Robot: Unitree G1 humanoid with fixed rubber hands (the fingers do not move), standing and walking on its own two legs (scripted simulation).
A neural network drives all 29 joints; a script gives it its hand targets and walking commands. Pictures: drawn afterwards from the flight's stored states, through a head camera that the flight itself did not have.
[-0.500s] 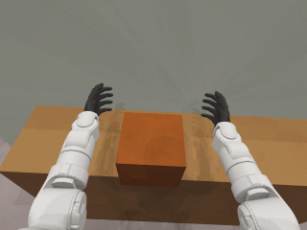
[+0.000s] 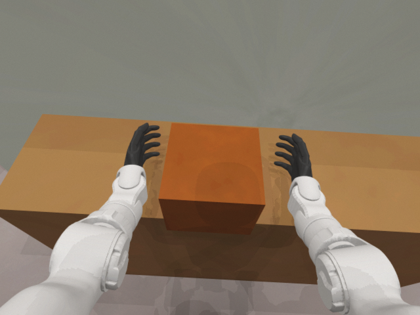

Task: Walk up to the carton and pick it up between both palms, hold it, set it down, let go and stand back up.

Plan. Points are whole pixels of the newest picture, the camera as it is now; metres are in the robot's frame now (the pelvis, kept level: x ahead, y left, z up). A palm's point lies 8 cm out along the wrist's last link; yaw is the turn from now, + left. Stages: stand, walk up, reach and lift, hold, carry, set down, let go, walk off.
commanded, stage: reach and lift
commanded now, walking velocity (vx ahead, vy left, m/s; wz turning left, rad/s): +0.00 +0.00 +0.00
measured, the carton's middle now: (211, 180) +0.40 +0.00 +0.00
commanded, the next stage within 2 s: none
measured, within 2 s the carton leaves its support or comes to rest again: neither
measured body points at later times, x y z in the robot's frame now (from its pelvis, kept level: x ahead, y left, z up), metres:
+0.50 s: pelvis -0.01 +0.00 -0.01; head +0.08 +0.01 +0.43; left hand +0.43 +0.13 +0.01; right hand +0.41 -0.15 +0.00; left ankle +0.02 +0.12 -0.71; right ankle +0.01 -0.12 -0.71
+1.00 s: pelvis +0.01 +0.00 +0.02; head +0.09 +0.01 +0.46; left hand +0.40 +0.12 +0.01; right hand +0.37 -0.15 +0.00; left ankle +0.02 +0.12 -0.71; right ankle +0.01 -0.12 -0.71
